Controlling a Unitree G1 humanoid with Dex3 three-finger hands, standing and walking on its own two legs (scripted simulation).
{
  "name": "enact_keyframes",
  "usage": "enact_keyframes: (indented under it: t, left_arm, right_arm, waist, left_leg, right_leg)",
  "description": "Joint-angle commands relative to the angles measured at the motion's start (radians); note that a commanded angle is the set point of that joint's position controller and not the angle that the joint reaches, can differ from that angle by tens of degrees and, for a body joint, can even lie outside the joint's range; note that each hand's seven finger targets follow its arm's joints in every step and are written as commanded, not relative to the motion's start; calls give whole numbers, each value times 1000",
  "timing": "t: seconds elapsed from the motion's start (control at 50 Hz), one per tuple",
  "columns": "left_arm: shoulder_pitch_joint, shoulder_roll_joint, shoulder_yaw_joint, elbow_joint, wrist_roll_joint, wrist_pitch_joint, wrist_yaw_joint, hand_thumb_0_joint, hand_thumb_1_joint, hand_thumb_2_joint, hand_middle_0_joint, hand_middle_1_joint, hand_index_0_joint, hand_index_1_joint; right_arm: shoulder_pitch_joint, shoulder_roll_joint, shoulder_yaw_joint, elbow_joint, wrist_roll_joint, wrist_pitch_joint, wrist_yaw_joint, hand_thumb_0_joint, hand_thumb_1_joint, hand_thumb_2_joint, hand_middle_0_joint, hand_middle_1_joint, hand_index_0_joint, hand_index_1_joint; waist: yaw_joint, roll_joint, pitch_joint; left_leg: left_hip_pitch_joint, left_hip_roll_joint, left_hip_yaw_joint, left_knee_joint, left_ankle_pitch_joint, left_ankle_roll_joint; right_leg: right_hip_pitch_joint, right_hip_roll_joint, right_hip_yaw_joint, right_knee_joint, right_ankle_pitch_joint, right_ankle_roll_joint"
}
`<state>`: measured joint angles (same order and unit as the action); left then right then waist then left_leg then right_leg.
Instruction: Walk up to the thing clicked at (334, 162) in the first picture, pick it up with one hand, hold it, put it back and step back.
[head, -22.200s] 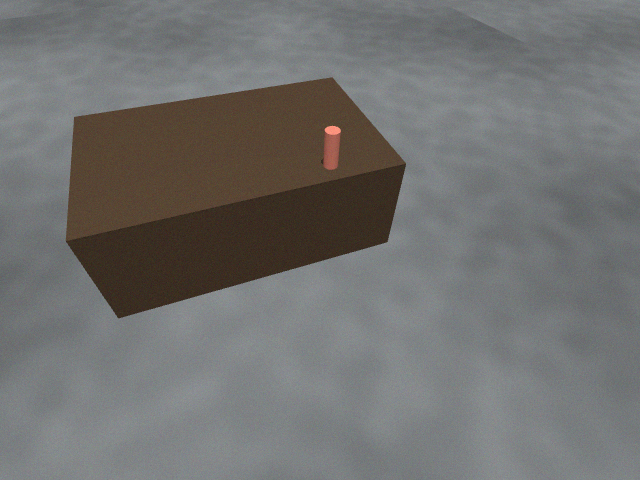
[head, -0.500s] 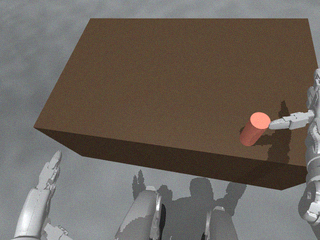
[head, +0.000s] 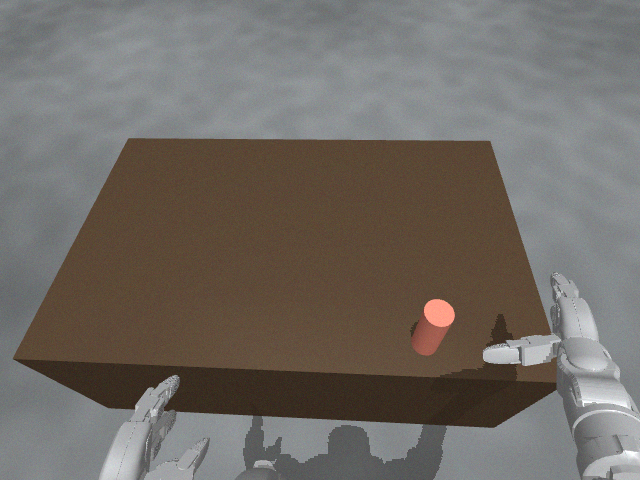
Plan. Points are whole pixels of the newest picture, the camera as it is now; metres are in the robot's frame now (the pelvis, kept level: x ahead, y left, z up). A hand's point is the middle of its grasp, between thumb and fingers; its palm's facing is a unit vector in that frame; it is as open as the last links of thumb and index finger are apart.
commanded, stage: home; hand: right
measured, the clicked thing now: (431, 328) +0.42 -0.18 -0.23
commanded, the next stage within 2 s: none
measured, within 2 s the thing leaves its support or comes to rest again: neither
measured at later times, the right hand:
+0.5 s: hand out of the picture +0.16 -0.17 -0.06, palm faces +0.13 +0.96 -0.25, open 17.4 cm
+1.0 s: hand out of the picture +0.11 -0.21 -0.09, palm faces -0.01 +0.93 -0.35, open 17.6 cm
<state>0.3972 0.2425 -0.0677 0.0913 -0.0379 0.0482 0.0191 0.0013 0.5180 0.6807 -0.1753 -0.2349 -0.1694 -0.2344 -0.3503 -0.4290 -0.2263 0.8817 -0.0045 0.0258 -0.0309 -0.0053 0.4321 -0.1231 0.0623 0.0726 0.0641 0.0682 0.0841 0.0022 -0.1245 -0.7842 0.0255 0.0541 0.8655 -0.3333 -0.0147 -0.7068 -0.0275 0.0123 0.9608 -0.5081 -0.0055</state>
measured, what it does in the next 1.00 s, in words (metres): stands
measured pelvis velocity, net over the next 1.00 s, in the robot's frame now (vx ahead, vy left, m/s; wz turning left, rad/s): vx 0.00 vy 0.02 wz -0.02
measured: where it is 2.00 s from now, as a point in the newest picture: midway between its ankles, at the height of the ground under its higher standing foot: outside the picture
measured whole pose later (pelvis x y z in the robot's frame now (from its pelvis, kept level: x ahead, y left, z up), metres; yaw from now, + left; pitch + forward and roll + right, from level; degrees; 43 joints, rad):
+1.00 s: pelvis +0.00 +0.02 +0.03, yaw -1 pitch +0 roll +0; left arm 0.21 0.30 -0.02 0.75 0.07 0.00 0.03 0.01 0.90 0.90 -0.21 -0.30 -0.21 -0.30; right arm 0.29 -0.30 0.00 0.65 -0.05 0.03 -0.02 -0.01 0.57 -0.04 0.05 0.05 0.05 0.04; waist 0.00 -0.02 -0.02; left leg -0.42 0.03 0.06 0.71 -0.30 0.01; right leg -0.31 -0.02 0.01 0.73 -0.43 0.02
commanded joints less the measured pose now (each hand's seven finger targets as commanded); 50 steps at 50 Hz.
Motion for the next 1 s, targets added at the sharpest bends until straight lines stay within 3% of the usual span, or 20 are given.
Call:
enact_keyframes:
  t: [0.0, 0.08, 0.12, 0.14, 0.18, 0.24, 0.26, 0.28, 0.3, 0.34, 0.44, 0.46, 0.48, 0.52, 0.58, 0.76, 0.78, 0.8, 0.86, 0.98]
  left_arm:
    - [-22, 97, 59, -112, -11, -47, 27, 0, 856, 877, -197, -291, -196, -292]
    - [-35, 99, 76, -81, -8, -32, 49, 0, 838, 867, -195, -287, -194, -289]
    - [-25, 99, 88, -65, -11, -24, 57, 0, 839, 867, -195, -287, -194, -288]
    - [-4, 120, 87, 235, -13, -7, 66, 0, 897, 902, -201, -300, -200, -301]
    - [-67, 86, 74, 155, -17, -25, 79, 0, 897, 902, -201, -300, -200, -301]
    - [-125, 91, 80, 191, -15, -33, 92, 0, 897, 902, -201, -300, -200, -301]
    - [-136, 92, 84, 201, -14, -41, 93, 0, 897, 902, -201, -300, -200, -301]
    - [-141, 98, 93, 213, -10, -47, 99, 0, 897, 902, -201, -300, -200, -301]
    - [-149, 87, 86, 220, -8, -53, 105, 0, 897, 902, -201, -300, -200, -300]
    - [-176, 90, 89, 212, -7, -69, 116, 0, 897, 902, -201, -300, -200, -300]
    - [-188, 77, 83, 239, 3, -118, 133, 0, 897, 902, -201, -300, -200, -301]
    - [-196, 88, 91, 227, 5, -129, 141, 0, 897, 902, -201, -301, -200, -301]
    - [-189, 74, 81, 247, 6, -136, 142, 0, 897, 902, -201, -301, -200, -301]
    - [-193, 88, 91, 243, 10, -156, 146, 0, 897, 902, -201, -302, -200, -302]
    - [-203, 68, 78, 262, 14, -175, 145, 0, 897, 903, -201, -304, -201, -304]
    - [-201, 80, 84, 280, 20, -210, 140, 0, 897, 903, -201, -305, -201, -305]
    - [-253, 205, 102, 459, 158, -148, 88, 0, 898, 904, -201, -306, -201, -306]
    - [-214, 218, 127, 478, 156, -124, 64, 0, 898, 904, -201, -306, -201, -306]
    - [-223, 216, 114, 493, 118, -93, 37, 0, 898, 904, -201, -307, -201, -306]
    - [-234, 202, 106, 611, 91, -74, 14, 0, 898, 904, -201, -305, -201, -305]
  right_arm:
    - [-99, -147, 3, -434, 26, -36, -35, 0, 430, -125, 65, 74, 65, 74]
    - [128, -94, 20, -577, 40, -23, -64, 0, 470, -102, 61, 67, 61, 67]
    - [251, -35, 56, -614, 45, -11, -65, 0, 440, -120, 65, 72, 65, 72]
    - [273, -69, 1, -671, 43, -1, -89, 0, 506, -79, 57, 60, 57, 60]
    - [462, 81, 132, -728, 52, 22, -81, 0, 521, -70, 55, 57, 55, 57]
    - [604, 98, 164, -809, 53, 48, -91, 0, 528, -66, 55, 56, 54, 56]
    - [591, 113, 184, -868, 50, 49, -91, 0, 528, -66, 54, 56, 54, 56]
    - [605, 78, 158, -922, 45, 51, -96, 0, 535, -62, 54, 55, 54, 55]
    - [648, 116, 183, -897, 43, 60, -96, 0, 550, -54, 52, 53, 52, 53]
    - [627, 76, 162, -982, 38, 58, -103, 0, 547, -55, 53, 53, 53, 53]
    - [664, 118, 187, -996, 27, 77, -113, 0, 578, -36, 49, 48, 49, 48]
    - [672, 79, 147, -1010, 21, 81, -118, 0, 551, -52, 52, 52, 52, 52]
    - [660, 125, 189, -976, 21, 88, -116, 0, 579, -36, 49, 47, 49, 47]
    - [679, 103, 163, -984, 15, 95, -123, 0, 576, -37, 49, 47, 49, 47]
    - [736, 140, 195, -951, 11, 109, -120, 0, 569, -40, 49, 48, 49, 48]
    - [745, 130, 174, -967, 8, 128, -119, 0, 584, -30, 47, 45, 47, 45]
    - [613, -22, 143, -616, -96, 46, -69, 0, 611, -8, 43, 39, 43, 39]
    - [649, -17, 131, -562, -104, 12, -44, 0, 611, 0, 40, 34, 40, 34]
    - [633, -33, 147, -458, -69, -36, -5, 0, 576, -33, 47, 46, 47, 46]
    - [569, -46, 164, -249, -41, -55, 4, 0, 597, -22, 45, 42, 46, 43]
  waist:
    - [-39, -146, -329]
    - [-68, -152, -292]
    - [-65, -126, -228]
    - [-49, -140, -164]
    - [-45, -78, -166]
    - [-50, -34, -98]
    - [-37, -50, -102]
    - [-42, -62, -107]
    - [-37, -20, -96]
    - [-42, -27, -62]
    - [-47, -15, -71]
    - [-56, -16, -103]
    - [-39, 11, -63]
    - [-52, -3, -64]
    - [-67, 10, -40]
    - [-68, -6, -42]
    - [-99, -41, 25]
    - [-91, -101, -1]
    - [-67, -2, -9]
    - [-76, 0, 63]
  left_leg:
    - [333, -35, 30, -75, 276, 50]
    - [400, -26, 23, -93, 330, 54]
    - [397, -27, 22, -107, 310, 51]
    - [381, -37, 20, -113, 283, 54]
    - [411, -31, 22, -132, 272, 51]
    - [405, -30, 24, -152, 257, 39]
    - [394, -31, 26, -146, 268, 37]
    - [395, -29, 24, -146, 267, 38]
    - [387, -32, 26, -146, 256, 34]
    - [365, -25, 18, -160, 179, 27]
    - [367, -19, 11, -161, 118, 23]
    - [377, -16, 7, -157, 124, 22]
    - [357, -17, 4, -169, 107, 17]
    - [359, -14, 6, -178, 62, 18]
    - [366, -13, 8, -195, 4, 16]
    - [365, -15, 19, -176, 59, 16]
    - [427, 26, -84, -215, 77, 41]
    - [467, 29, -74, -189, 89, 54]
    - [452, 55, -99, -251, 166, 60]
    - [501, 76, -119, -358, 140, 53]
  right_leg:
    - [224, 12, -5, -196, 513, 32]
    - [253, 12, -12, -214, 595, 40]
    - [235, 12, -19, -233, 540, 34]
    - [222, 11, -5, -228, 484, 27]
    - [220, 12, -16, -241, 429, 18]
    - [195, 14, -20, -242, 382, 11]
    - [204, 14, -16, -241, 394, 13]
    - [204, 16, -15, -236, 385, 11]
    - [208, 14, -12, -233, 381, 7]
    - [186, 20, -12, -238, 284, -1]
    - [177, 27, -9, -237, 218, -7]
    - [188, 29, -10, -227, 221, -9]
    - [174, 31, -13, -226, 197, -15]
    - [163, 36, -16, -239, 152, -16]
    - [141, 41, -19, -252, 104, -16]
    - [147, 39, -17, -242, 159, -10]
    - [256, -33, 72, -302, 242, -5]
    - [261, -45, 96, -336, 274, -7]
    - [338, -28, 69, -321, 234, -17]
    - [390, -13, 61, -428, 231, -4]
